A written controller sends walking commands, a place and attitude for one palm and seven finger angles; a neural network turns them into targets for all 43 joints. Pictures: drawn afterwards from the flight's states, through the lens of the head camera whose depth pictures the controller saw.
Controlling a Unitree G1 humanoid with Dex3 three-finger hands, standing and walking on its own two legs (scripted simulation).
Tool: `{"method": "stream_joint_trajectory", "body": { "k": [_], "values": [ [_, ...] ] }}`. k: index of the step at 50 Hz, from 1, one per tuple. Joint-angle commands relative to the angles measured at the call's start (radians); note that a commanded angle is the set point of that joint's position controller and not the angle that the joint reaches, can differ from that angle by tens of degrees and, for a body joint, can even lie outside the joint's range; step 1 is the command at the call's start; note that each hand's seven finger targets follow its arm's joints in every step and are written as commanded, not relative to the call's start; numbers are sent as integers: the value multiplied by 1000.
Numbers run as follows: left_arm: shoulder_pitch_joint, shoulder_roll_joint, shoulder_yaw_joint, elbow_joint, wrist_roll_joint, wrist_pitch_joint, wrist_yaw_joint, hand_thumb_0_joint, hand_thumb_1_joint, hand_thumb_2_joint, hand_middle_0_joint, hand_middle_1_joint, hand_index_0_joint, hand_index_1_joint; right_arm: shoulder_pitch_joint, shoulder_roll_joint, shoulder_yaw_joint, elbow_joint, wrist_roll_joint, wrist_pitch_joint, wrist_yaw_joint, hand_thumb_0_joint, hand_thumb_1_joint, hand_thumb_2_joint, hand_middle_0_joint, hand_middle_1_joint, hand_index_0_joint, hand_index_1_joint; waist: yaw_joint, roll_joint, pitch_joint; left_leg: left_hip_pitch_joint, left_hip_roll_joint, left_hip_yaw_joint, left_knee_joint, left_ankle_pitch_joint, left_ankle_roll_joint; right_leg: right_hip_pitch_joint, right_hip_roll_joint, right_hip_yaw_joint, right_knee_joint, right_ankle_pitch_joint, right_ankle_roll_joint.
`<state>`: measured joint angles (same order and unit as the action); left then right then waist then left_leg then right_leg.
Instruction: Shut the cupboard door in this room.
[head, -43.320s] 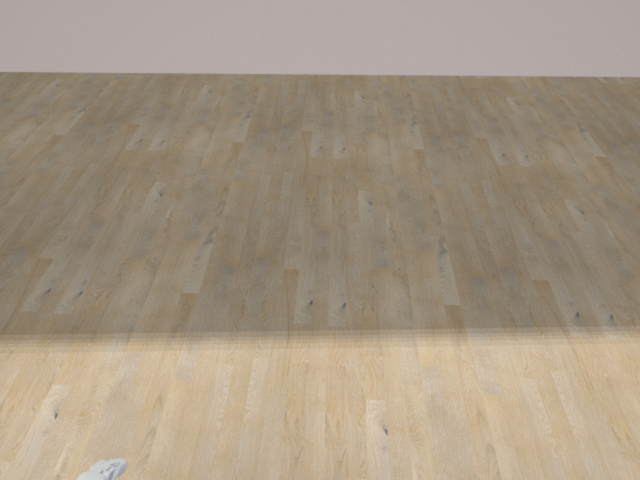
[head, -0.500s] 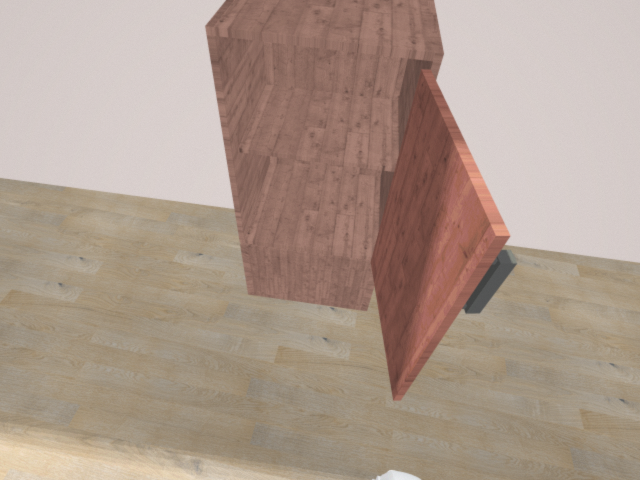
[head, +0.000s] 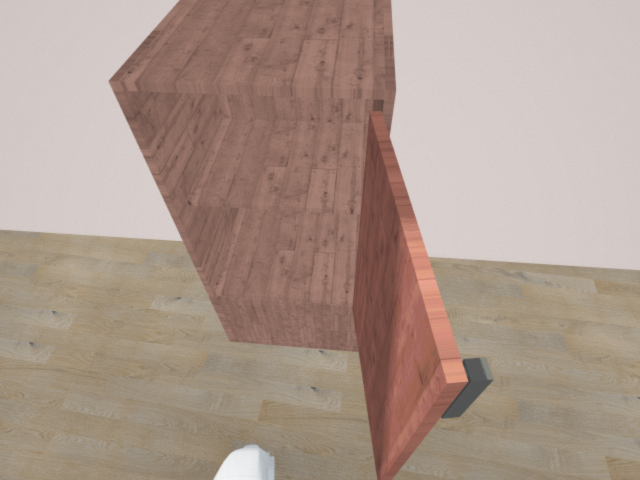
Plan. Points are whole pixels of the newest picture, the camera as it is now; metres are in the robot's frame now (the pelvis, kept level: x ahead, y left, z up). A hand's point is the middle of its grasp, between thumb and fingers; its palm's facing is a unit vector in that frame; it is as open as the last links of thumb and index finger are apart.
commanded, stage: stand and wait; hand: left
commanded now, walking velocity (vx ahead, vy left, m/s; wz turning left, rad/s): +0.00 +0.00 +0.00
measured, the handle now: (444, 392) +0.23 -0.14 -0.02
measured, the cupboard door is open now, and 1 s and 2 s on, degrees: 100 100 100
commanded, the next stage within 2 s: turn or walk to find it in 1.66 s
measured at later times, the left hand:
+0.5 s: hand out of the picture +0.08 +0.20 -0.18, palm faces +0.01 -0.97 -0.23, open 7.4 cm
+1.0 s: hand out of the picture +0.00 +0.16 -0.18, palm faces +0.01 -0.99 -0.13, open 7.4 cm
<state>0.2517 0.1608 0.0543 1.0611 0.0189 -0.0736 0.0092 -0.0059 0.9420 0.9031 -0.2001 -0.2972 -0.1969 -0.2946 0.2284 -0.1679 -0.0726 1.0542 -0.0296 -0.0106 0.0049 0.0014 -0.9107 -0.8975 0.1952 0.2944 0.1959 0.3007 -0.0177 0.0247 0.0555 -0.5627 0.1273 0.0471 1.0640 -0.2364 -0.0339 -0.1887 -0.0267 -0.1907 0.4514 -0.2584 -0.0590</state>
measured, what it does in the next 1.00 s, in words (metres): steps on the spot: left foot, then right foot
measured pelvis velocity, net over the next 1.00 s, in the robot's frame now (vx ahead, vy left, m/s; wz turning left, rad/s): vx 0.01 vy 0.01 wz -0.03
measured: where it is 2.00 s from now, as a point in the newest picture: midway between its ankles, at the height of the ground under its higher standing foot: outside the picture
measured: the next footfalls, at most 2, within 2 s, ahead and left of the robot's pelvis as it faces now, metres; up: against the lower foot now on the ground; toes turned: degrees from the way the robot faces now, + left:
left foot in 0.20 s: +0.21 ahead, +0.13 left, +0.00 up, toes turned +5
right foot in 0.46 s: +0.00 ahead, -0.11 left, +0.00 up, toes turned -8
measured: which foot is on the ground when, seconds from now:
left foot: up 0.00-0.18, down 0.20-0.50, up 0.52-0.68, down 0.70-1.00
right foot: down 0.00-0.22, up 0.24-0.44, down 0.46-1.00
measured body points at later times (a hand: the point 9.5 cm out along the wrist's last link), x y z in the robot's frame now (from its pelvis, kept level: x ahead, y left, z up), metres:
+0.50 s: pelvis +0.03 +0.01 -0.01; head +0.04 +0.00 +0.44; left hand +0.08 +0.25 -0.16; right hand +0.09 -0.21 -0.17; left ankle +0.16 +0.13 -0.74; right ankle -0.04 -0.10 -0.74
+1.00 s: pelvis +0.01 +0.01 +0.00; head +0.04 +0.02 +0.45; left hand +0.00 +0.22 -0.17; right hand -0.02 -0.20 -0.16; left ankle +0.05 +0.15 -0.74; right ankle -0.04 -0.10 -0.74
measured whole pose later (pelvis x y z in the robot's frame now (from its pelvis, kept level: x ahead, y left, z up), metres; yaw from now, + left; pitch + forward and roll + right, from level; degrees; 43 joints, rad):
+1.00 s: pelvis +0.01 +0.01 +0.00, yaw -2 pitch -1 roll +0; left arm 0.29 0.13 0.01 1.14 0.00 0.00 0.02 0.00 0.91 0.90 -0.20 -0.30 -0.20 -0.29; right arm 0.28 -0.09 -0.01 1.16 -0.02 0.01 -0.03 0.00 -0.91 -0.90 0.20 0.29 0.20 0.30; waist -0.01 -0.02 0.07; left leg -0.23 0.07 0.02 0.43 -0.18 -0.04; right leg -0.10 -0.03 -0.12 0.41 -0.29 0.00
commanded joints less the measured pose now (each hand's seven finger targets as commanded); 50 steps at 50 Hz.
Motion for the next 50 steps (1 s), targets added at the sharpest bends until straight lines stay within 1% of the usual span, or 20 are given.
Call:
{"method": "stream_joint_trajectory", "body": {
  "k": [1, 5, 8, 9, 10, 11, 12, 13, 16, 18, 21, 22, 23, 25, 26, 28, 33, 36, 38, 50],
  "values": [
    [99, 103, 2, -2, 0, -17, 8, 0, 900, 900, -200, -300, -200, -300, 19, 16, 22, -38, 8, -11, 14, 0, -900, -900, 200, 300, 200, 300, 22, -129, 20, 47, -10, 41, -208, 46, -16, 1, -236, 107, -193, 499, -61],
    [139, 111, -1, 30, 0, -2, 17, 0, 900, 900, -200, -300, -200, -300, -67, 12, 34, -56, 11, -26, 7, 0, -900, -900, 200, 300, 200, 300, 48, -147, 1, 127, -52, 56, -392, 37, 1, 99, -247, 124, -123, 635, -60],
    [135, 103, -6, 43, -8, 15, 26, 0, 900, 900, -200, -300, -200, -300, 16, -29, 34, -20, 6, -35, -6, 0, -900, -900, 200, 300, 200, 300, 1, -108, -51, 365, -73, 55, -593, 246, 14, 73, -196, 95, 26, 583, -4],
    [159, 85, -12, 46, -8, 20, 27, 0, 900, 900, -200, -300, -200, -300, 84, -81, 22, -3, 3, -43, -10, 0, -900, -900, 200, 300, 200, 300, -15, 8, -112, 522, 5, -15, -605, 522, 44, -1, -144, 64, 150, 423, 36],
    [180, 68, -9, 48, -14, 15, 29, 0, 900, 900, -200, -300, -200, -300, 202, -147, 13, 22, 3, -43, -17, 0, -900, -900, 200, 300, 200, 300, -44, 123, -264, 648, 138, -134, -579, 876, 115, -13, -66, 36, 258, 159, 72],
    [192, 73, -8, 46, -19, 17, 26, 0, 900, 900, -200, -300, -200, -300, 211, -167, 15, 46, 12, -35, -23, 0, -900, -900, 200, 300, 200, 300, -38, 229, -331, 715, 197, -174, -616, 1100, 155, -58, 5, 64, 343, -274, 87],
    [235, 85, -6, 68, -22, 30, 25, 0, 900, 900, -200, -300, -200, -300, 130, -165, 19, 43, 21, -34, -34, 0, -900, -900, 200, 300, 200, 300, -7, 364, -421, 808, 235, -215, -623, 1077, 184, -128, 1, 127, 418, -389, 97],
    [212, 101, -2, 68, -18, 33, 24, 0, 900, 900, -200, -300, -200, -300, 74, -153, 12, 24, 25, -28, -38, 0, -900, -900, 200, 300, 200, 300, -13, 364, -444, 817, 233, -212, -635, 956, 202, -171, -22, 155, 452, -397, 96],
    [82, 52, -7, 47, -10, 50, 8, 0, 900, 900, -200, -300, -200, -300, -18, -112, 6, -4, 16, -18, -37, 0, -900, -900, 200, 300, 200, 300, -7, 166, -290, 591, 180, -176, -726, 423, 197, -178, -51, 145, 401, -333, 100],
    [94, 21, -14, 48, -5, 67, 5, 0, 900, 900, -200, -300, -200, -300, -54, -111, -1, -9, 9, -9, -30, 0, -900, -900, 200, 300, 200, 300, 10, 127, -206, 427, 156, -174, -828, 19, 177, -117, -49, 123, 325, -299, 88],
    [190, 29, -12, 71, -3, 82, 8, 0, 900, 900, -200, -300, -200, -300, -80, -121, -11, -2, 4, 7, -21, 0, -900, -900, 200, 300, 200, 300, 59, 130, -132, 256, 96, -157, -911, -268, 123, 32, -19, 64, 99, -215, 63],
    [254, 47, -5, 85, 1, 86, 12, 0, 900, 900, -200, -300, -200, -300, -94, -119, -22, -16, 3, 17, -19, 0, -900, -900, 200, 300, 200, 300, 82, 90, -110, 187, 66, -125, -894, -328, 91, 102, -10, 47, -22, -151, 56],
    [274, 88, 2, 78, 9, 89, 15, 0, 900, 900, -200, -300, -200, -300, -95, -106, -21, -29, 7, 28, -16, 0, -900, -900, 200, 300, 200, 300, 88, -15, -59, 118, 4, -71, -823, -354, 45, 105, -52, 105, -155, -216, 40],
    [110, 174, 6, 12, 10, 78, 21, 0, 900, 900, -200, -300, -200, -300, -100, -31, -4, -51, 10, 41, -7, 0, -900, -900, 200, 300, 200, 300, 54, -331, 107, 120, -87, 8, -496, -131, -3, -192, -325, 439, -417, -565, -62],
    [12, 174, 2, -29, 6, 76, 27, 0, 900, 900, -200, -300, -200, -300, -113, -51, -9, -48, 9, 45, -6, 0, -900, -900, 200, 300, 200, 300, 42, -283, 178, 164, -67, -40, -377, -116, 13, -316, -348, 447, -431, -511, -88],
    [-90, 166, 1, -64, 5, 67, 24, 0, 900, 900, -200, -300, -200, -300, -1, -48, -2, -17, 9, 39, -1, 0, -900, -900, 200, 300, 200, 300, -21, -178, 134, 197, -74, -26, -320, -66, 18, -248, -256, 276, -319, -248, -63],
    [48, 126, -20, -4, -10, 49, 15, 0, 900, 900, -200, -300, -200, -300, 53, -47, 32, 6, 10, 5, -18, 0, -900, -900, 200, 300, 200, 300, 13, -102, 32, 326, -64, -21, -599, 126, 9, -68, -166, 181, -117, 116, 4],
    [91, 91, -23, 8, -16, 52, 14, 0, 900, 900, -200, -300, -200, -300, 69, -98, 35, 26, 12, -5, -34, 0, -900, -900, 200, 300, 200, 300, 31, -79, -6, 414, 2, -81, -637, 240, 32, -72, -103, 177, -116, 94, 44],
    [78, 101, -22, 25, -19, 55, 16, 0, 900, 900, -200, -300, -200, -300, 82, -86, 42, 53, 16, -11, -37, 0, -900, -900, 200, 300, 200, 300, 28, 28, -58, 403, -5, -79, -645, 289, 36, 27, -105, 146, -100, 155, 56],
    [115, 60, -28, 55, -13, 59, 22, 0, 900, 900, -200, -300, -200, -300, 98, -40, 40, 68, 20, -3, -43, 0, -900, -900, 200, 300, 200, 300, 19, -8, 22, 365, -27, -66, -687, 118, 27, 6, -98, 155, -165, 27, 52]
  ]
}}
